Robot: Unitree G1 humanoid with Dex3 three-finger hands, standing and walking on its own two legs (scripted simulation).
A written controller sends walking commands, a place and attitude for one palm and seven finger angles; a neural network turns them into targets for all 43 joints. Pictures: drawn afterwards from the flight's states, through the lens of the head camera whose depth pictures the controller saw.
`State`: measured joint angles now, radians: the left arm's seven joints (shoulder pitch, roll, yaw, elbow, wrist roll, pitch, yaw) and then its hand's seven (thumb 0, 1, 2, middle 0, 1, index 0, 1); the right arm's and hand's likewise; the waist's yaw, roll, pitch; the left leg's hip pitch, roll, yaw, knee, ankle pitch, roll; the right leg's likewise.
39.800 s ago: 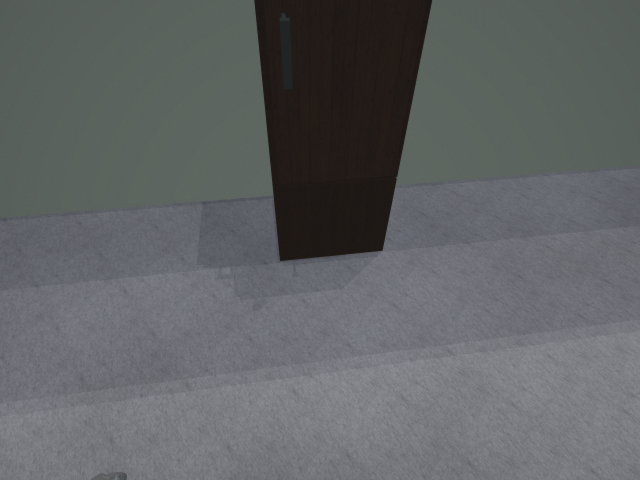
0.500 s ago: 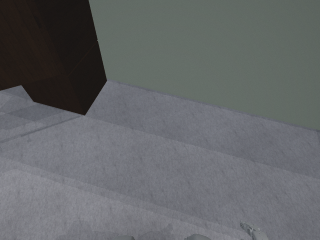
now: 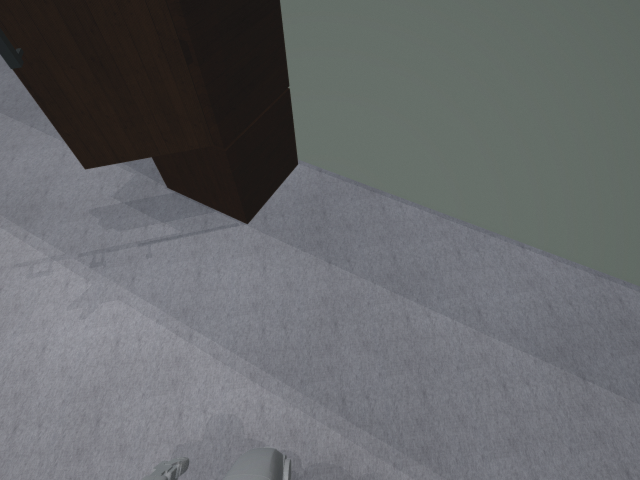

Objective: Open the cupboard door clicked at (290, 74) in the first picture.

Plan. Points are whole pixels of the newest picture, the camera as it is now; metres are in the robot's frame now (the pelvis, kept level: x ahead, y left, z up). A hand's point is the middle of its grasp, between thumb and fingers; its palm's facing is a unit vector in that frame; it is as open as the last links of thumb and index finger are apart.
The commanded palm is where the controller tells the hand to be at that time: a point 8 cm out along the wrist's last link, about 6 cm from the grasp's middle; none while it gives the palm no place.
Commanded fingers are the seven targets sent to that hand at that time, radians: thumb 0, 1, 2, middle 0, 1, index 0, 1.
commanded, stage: turn to face it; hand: left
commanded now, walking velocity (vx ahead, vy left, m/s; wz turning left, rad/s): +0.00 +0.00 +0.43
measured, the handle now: out of the picture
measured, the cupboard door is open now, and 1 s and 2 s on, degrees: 43 43 43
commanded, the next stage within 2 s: take the last steps up to it in 0.38 s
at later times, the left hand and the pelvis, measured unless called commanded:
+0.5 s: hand out of the picture +0.04 +0.23 -0.17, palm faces +0.24 -0.94 -0.24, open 7.4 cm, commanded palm none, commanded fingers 0.00 0.90 0.90 -0.20 -0.30 -0.20 -0.30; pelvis +0.02 +0.02 +0.00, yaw +12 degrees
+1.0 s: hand out of the picture -0.04 +0.18 -0.16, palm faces +0.48 -0.86 -0.18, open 7.4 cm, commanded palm none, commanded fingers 0.00 0.90 0.90 -0.20 -0.30 -0.20 -0.30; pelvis +0.10 +0.07 +0.00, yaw +23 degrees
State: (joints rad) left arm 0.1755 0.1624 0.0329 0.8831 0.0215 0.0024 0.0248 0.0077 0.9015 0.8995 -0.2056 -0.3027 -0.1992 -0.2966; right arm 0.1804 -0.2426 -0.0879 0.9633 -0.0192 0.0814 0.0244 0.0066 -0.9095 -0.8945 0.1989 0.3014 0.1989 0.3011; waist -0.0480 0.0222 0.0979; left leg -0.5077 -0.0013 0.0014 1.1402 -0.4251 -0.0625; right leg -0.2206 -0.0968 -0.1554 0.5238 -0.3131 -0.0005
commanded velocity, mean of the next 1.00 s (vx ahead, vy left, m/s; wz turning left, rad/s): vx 0.16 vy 0.08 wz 0.23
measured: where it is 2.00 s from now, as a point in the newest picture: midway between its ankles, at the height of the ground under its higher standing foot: (239, 392)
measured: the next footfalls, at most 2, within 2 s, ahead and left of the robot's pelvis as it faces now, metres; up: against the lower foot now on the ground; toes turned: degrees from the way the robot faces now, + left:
left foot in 0.18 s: +0.03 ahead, +0.14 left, +0.00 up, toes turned +12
right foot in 0.58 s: +0.09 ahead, -0.10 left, +0.00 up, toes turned +8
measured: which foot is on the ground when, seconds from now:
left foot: up 0.00-0.16, down 0.18-0.58, up 0.60-1.00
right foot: down 0.00-0.18, up 0.20-0.56, down 0.58-1.00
